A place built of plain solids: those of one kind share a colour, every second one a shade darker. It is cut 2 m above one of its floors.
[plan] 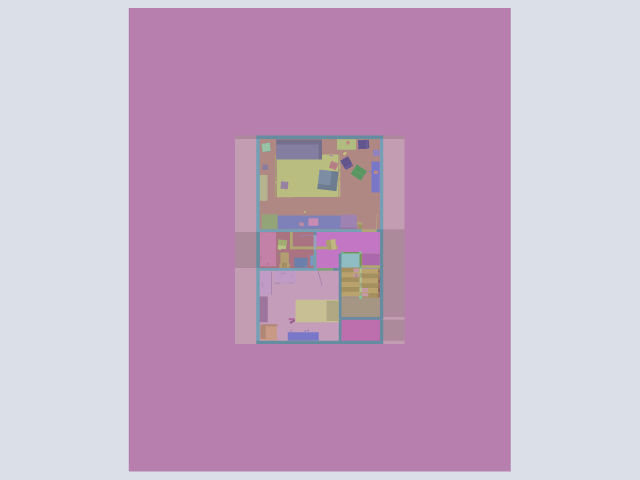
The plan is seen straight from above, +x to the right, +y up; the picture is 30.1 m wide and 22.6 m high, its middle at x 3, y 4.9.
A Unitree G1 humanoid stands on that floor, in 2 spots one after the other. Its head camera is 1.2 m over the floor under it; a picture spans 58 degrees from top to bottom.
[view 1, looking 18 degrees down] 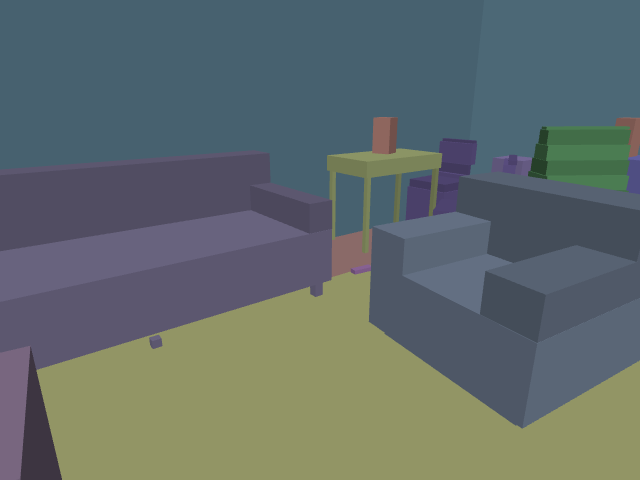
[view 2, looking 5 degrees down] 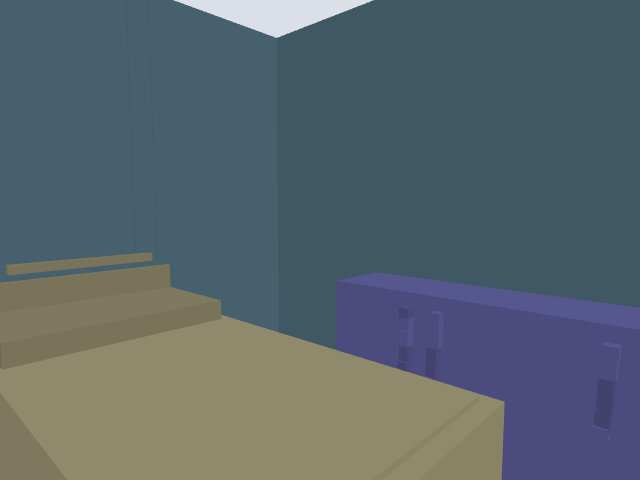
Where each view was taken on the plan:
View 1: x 1.52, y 6.72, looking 53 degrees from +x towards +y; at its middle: sofa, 2.59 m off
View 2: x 1.38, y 2.38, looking -47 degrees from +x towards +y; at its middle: wall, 3.04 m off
